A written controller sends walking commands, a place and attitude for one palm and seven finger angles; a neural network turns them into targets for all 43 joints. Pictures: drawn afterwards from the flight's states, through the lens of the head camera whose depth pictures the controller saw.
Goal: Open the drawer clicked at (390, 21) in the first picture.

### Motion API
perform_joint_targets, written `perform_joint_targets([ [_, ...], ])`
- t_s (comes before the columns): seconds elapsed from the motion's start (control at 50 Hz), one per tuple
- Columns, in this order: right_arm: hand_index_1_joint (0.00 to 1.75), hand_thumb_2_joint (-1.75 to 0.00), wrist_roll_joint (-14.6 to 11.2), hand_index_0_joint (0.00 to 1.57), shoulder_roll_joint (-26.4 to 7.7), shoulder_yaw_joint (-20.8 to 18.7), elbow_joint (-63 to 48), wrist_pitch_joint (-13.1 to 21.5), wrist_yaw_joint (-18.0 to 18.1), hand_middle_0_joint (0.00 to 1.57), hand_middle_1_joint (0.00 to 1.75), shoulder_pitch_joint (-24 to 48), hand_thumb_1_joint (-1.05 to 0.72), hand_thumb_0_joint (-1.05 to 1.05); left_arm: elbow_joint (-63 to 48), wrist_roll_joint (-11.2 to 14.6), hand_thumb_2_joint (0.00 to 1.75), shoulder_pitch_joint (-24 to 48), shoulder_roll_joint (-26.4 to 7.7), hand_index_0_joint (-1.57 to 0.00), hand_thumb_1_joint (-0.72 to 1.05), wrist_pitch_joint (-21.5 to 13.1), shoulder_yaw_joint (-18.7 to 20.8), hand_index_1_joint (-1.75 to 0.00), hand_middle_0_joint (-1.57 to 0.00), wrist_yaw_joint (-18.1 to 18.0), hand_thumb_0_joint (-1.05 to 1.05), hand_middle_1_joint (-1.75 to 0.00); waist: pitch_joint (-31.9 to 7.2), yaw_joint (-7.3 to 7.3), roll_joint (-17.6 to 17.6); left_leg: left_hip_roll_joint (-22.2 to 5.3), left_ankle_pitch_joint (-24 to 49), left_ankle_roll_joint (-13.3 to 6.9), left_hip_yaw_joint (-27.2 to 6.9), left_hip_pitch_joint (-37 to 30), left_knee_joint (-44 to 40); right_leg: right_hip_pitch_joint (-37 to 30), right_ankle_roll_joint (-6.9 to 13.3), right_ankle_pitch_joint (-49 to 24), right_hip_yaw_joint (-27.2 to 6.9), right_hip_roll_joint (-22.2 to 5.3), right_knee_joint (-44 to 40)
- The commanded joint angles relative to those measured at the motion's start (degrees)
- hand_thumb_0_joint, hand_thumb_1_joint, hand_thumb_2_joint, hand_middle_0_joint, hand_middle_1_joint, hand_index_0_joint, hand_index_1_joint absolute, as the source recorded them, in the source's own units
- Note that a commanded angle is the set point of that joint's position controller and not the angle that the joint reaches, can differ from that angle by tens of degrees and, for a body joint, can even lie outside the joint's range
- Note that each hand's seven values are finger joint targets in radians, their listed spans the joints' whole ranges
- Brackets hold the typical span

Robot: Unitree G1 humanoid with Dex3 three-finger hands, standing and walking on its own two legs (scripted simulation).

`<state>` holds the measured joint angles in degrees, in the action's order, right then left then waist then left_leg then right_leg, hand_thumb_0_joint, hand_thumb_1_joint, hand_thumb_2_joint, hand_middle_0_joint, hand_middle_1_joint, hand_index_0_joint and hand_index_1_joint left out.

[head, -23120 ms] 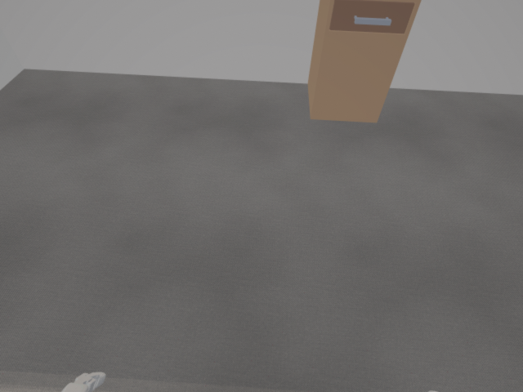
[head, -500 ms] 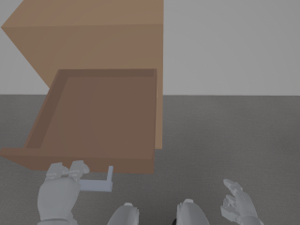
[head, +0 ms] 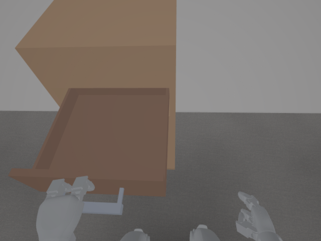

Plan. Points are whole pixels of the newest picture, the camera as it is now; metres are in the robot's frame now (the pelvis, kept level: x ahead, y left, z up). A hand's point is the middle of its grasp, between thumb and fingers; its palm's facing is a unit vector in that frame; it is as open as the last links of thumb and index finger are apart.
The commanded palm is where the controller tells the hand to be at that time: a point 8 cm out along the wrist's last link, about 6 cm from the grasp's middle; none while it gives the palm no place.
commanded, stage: lift the hand off the handle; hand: left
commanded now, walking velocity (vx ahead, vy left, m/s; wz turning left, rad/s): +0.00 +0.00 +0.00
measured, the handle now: (90, 198) +0.23 +0.21 -0.06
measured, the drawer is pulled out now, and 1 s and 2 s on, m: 0.30 0.30 0.30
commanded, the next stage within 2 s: draw the hand back to the body in 1.50 s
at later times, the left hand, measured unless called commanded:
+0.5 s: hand (65, 211) +0.18 +0.23 +0.02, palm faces -0.01 -0.12 -0.99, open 13.8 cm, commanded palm +0.16 +0.22 +0.07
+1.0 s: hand (63, 207) +0.19 +0.22 +0.06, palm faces +0.02 -0.15 -0.99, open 13.8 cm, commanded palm +0.16 +0.22 +0.11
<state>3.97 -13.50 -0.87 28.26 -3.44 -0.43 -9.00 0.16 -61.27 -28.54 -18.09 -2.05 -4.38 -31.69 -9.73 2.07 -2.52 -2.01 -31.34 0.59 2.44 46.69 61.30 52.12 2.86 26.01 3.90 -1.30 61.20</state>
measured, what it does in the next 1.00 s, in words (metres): stands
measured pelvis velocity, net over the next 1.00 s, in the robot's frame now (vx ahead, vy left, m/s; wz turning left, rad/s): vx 0.01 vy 0.01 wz -0.02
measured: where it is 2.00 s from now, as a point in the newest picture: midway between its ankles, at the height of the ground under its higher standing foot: outside the picture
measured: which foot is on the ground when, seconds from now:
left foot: down 0.00-1.00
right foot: down 0.00-1.00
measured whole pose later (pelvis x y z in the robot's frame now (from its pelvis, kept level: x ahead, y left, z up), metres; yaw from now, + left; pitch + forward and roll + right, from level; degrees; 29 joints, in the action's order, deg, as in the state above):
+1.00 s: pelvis +0.01 +0.01 +0.03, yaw -1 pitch +10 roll +1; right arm 2.7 -13.7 -0.9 27.0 -3.7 -2.9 -9.9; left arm -12.3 -59.0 -34.0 -18.6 -0.6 -5.9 -25.5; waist -7.6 4.4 -3.5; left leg -1.4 -27.4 0.0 4.0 31.4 48.6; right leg 37.7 1.8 22.4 2.4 -1.0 49.7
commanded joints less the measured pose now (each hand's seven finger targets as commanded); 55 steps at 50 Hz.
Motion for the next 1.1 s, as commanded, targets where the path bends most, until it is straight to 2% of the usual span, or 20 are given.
perform_joint_targets([
  [0.0,0.30,-0.90,-0.2,0.20,-6.0,-2.1,-8.9,2.6,0.0,0.20,0.30,3.4,-0.90,0.00,-11.9,0.6,0.30,-2.1,-7.9,-0.30,-0.50,-0.8,5.8,-1.20,-0.30,-2.8,0.00,-1.20,-11.3,-0.45,2.0,2.4,14.1,-2.3,-0.5,-7.7,-8.2,-13.4,-0.1,-14.3,-3.6,0.8,-12.0],
  [0.08,0.30,-0.90,-0.3,0.20,-6.0,-2.1,-9.1,2.5,-0.3,0.20,0.30,3.2,-0.90,0.00,-12.1,1.0,0.30,-3.3,-7.9,-0.30,-0.50,-0.8,5.9,-1.20,-0.30,-2.1,0.00,-1.20,-11.4,-0.30,3.4,2.5,14.4,-2.2,-0.5,-8.6,-9.4,-14.7,-0.3,-14.4,-3.7,0.8,-12.8],
  [0.14,0.30,-0.90,-0.4,0.20,-6.1,-2.2,-9.3,2.4,-0.5,0.20,0.30,3.7,-0.90,0.00,-13.5,1.1,0.30,-3.3,-7.4,-0.30,-0.50,-1.0,4.8,-1.20,-0.30,-1.6,0.00,-1.20,-10.0,-0.24,2.8,2.4,13.9,-2.3,-0.6,-9.2,-10.1,-15.1,-0.2,-14.1,-3.7,0.6,-13.8],
  [0.26,0.30,-0.90,-0.5,0.20,-6.0,-2.1,-9.8,2.3,-0.9,0.20,0.30,3.8,-0.90,0.00,-14.9,1.2,0.30,-5.1,-9.1,-0.30,-0.50,-1.2,6.8,-1.20,-0.30,-1.5,0.00,-1.20,-9.8,0.57,2.8,2.4,15.6,-2.2,-0.8,-10.8,-11.4,-16.6,0.2,-15.6,-4.2,0.8,-14.3],
  [0.3,0.30,-0.90,-0.5,0.20,-6.1,-2.2,-9.6,2.3,-1.1,0.20,0.30,3.8,-0.90,0.00,-15.4,1.0,0.30,-3.3,-7.6,-0.30,-0.50,-1.1,5.0,-1.20,-0.30,-1.2,0.00,-1.20,-8.7,0.05,2.2,2.3,14.9,-2.2,-0.8,-11.5,-11.8,-15.6,0.1,-14.4,-3.9,0.7,-14.8],
  [0.36,0.30,-0.90,-0.7,0.20,-6.1,-2.2,-9.9,2.3,-1.0,0.20,0.30,4.0,-0.90,0.00,-15.2,1.4,0.30,-4.1,-8.7,-0.30,-0.50,-0.6,6.4,-1.20,-0.30,-1.1,0.00,-1.20,-8.1,0.41,2.6,2.2,14.7,-2.1,-1.0,-11.8,-12.7,-16.5,0.1,-13.9,-4.0,0.7,-15.5],
  [0.38,0.30,-0.90,-0.7,0.20,-6.0,-2.1,-9.7,2.3,-1.2,0.20,0.30,3.6,-0.90,0.00,-15.4,1.4,0.30,-3.6,-8.3,-0.30,-0.50,-0.5,5.8,-1.20,-0.30,-0.9,0.00,-1.20,-9.2,0.23,3.4,2.3,15.0,-2.1,-0.9,-12.6,-12.9,-16.4,0.0,-13.7,-4.1,0.7,-15.5],
  [0.4,0.30,-0.90,-0.9,0.20,-6.0,-2.3,-9.8,2.3,-0.9,0.20,0.30,3.9,-0.90,0.00,-15.4,1.6,0.30,-4.0,-7.8,-0.30,-0.50,-0.3,5.5,-1.20,-0.30,-0.7,0.00,-1.20,-7.9,0.43,3.7,2.1,14.7,-2.2,-0.8,-12.1,-13.3,-17.6,-0.1,-14.3,-3.6,0.7,-15.9],
  [0.5,0.30,-0.90,-1.2,0.20,-5.9,-2.1,-10.0,2.4,-1.2,0.20,0.30,4.0,-0.90,0.00,-17.5,1.9,0.30,-4.7,-7.1,-0.30,-0.50,0.1,3.8,-1.20,-0.30,0.5,0.00,-1.20,-7.9,0.88,1.3,1.9,16.6,-2.1,-1.2,-14.9,-14.9,-18.2,0.2,-14.6,-3.2,0.8,-16.5],
  [0.54,0.30,-0.90,-1.2,0.20,-5.8,-2.0,-10.3,2.4,-1.5,0.20,0.30,4.1,-0.90,0.00,-18.0,1.9,0.30,-4.5,-6.8,-0.30,-0.50,0.1,3.1,-1.20,-0.30,1.0,0.00,-1.20,-7.3,0.83,2.8,1.7,16.6,-2.1,-1.5,-14.8,-15.3,-18.4,0.1,-14.3,-3.2,0.7,-16.9],
  [0.58,0.30,-0.90,-1.2,0.20,-5.8,-1.8,-10.0,2.4,-1.5,0.20,0.30,3.8,-0.90,0.00,-18.0,1.6,0.30,-3.6,-8.5,-0.30,-0.50,0.2,4.8,-1.20,-0.30,1.0,0.00,-1.20,-7.7,0.83,3.7,1.9,16.7,-2.0,-1.4,-15.5,-15.6,-18.5,0.1,-14.2,-3.9,0.8,-17.3],
  [0.6,0.30,-0.90,-1.3,0.20,-5.7,-1.9,-10.3,2.4,-1.4,0.20,0.30,4.3,-0.90,0.00,-18.3,1.4,0.30,-4.3,-7.7,-0.30,-0.50,0.3,4.1,-1.20,-0.30,1.0,0.00,-1.20,-6.7,1.25,2.1,1.8,16.5,-1.9,-1.3,-15.5,-16.0,-18.8,0.2,-14.1,-3.6,0.8,-17.4],
  [0.66,0.30,-0.90,-1.3,0.20,-5.7,-1.8,-10.5,2.4,-1.6,0.20,0.30,4.4,-0.90,0.00,-19.2,1.5,0.30,-4.6,-8.8,-0.30,-0.50,0.4,5.5,-1.20,-0.30,0.8,0.00,-1.20,-7.0,1.65,1.9,1.9,17.5,-1.8,-1.5,-16.2,-16.5,-20.0,0.5,-15.5,-4.3,0.9,-17.6],
  [0.74,0.30,-0.90,-1.5,0.20,-5.5,-1.9,-10.5,2.4,-1.8,0.20,0.30,4.8,-0.90,0.00,-20.5,1.9,0.30,-5.0,-7.1,-0.30,-0.50,1.0,3.7,-1.20,-0.30,1.5,0.00,-1.20,-6.5,1.52,1.5,1.6,18.4,-1.9,-1.5,-17.4,-17.3,-20.6,0.3,-16.3,-3.9,0.8,-18.2],
  [0.78,0.30,-0.90,-1.6,0.20,-5.5,-1.8,-10.5,2.6,-1.9,0.20,0.30,4.4,-0.90,0.00,-20.9,2.5,0.30,-6.2,-7.9,-0.30,-0.50,1.3,4.5,-1.20,-0.30,2.1,0.00,-1.20,-7.4,1.52,3.2,1.6,19.6,-1.9,-1.6,-18.0,-17.6,-21.9,0.2,-17.7,-4.2,0.8,-18.4],
  [0.86,0.30,-0.90,-1.6,0.20,-5.6,-1.7,-10.6,2.6,-2.0,0.20,0.30,4.9,-0.90,0.00,-22.8,2.6,0.30,-4.7,-7.8,-0.30,-0.50,1.1,3.6,-1.20,-0.30,3.4,0.00,-1.20,-5.5,1.44,3.6,1.5,19.5,-1.9,-1.9,-18.5,-18.4,-22.1,0.4,-17.6,-5.2,0.7,-19.7],
  [0.9,0.30,-0.90,-1.6,0.20,-5.3,-1.7,-10.8,2.8,-2.3,0.20,0.30,4.7,-0.90,0.00,-23.5,2.4,0.30,-6.2,-7.1,-0.30,-0.50,0.8,2.8,-1.20,-0.30,3.7,0.00,-1.20,-5.6,1.90,2.1,1.5,19.8,-1.9,-1.9,-19.5,-18.6,-21.9,0.4,-16.9,-4.8,0.7,-19.5],
  [0.98,0.30,-0.90,-1.6,0.20,-5.2,-1.6,-11.1,2.8,-2.6,0.20,0.30,4.4,-0.90,0.00,-24.9,2.2,0.30,-7.2,-9.0,-0.30,-0.50,0.7,4.9,-1.20,-0.30,3.6,0.00,-1.20,-6.1,2.23,2.7,1.7,20.0,-1.7,-1.8,-20.3,-18.7,-22.2,0.5,-16.8,-5.7,0.7,-19.9],
  [1.0,0.30,-0.90,-1.8,0.20,-5.2,-1.7,-10.9,2.7,-2.4,0.20,0.30,4.8,-0.90,0.00,-24.1,2.3,0.30,-7.4,-9.6,-0.30,-0.50,0.7,6.2,-1.20,-0.30,3.5,0.00,-1.20,-4.7,2.43,3.5,1.6,19.2,-1.6,-1.8,-19.6,-19.0,-22.5,0.5,-16.7,-5.6,0.8,-20.1],
  [1.08,0.30,-0.90,-1.9,0.20,-5.3,-1.6,-10.7,2.5,-2.2,0.20,0.30,5.2,-0.90,0.00,-25.0,2.9,0.30,-4.7,-9.0,-0.30,-0.50,1.8,5.5,-1.20,-0.30,4.2,0.00,-1.20,-3.6,1.63,2.5,1.7,17.4,-1.8,-1.8,-20.1,-20.0,-22.6,0.2,-14.7,-5.8,0.4,-21.7],
])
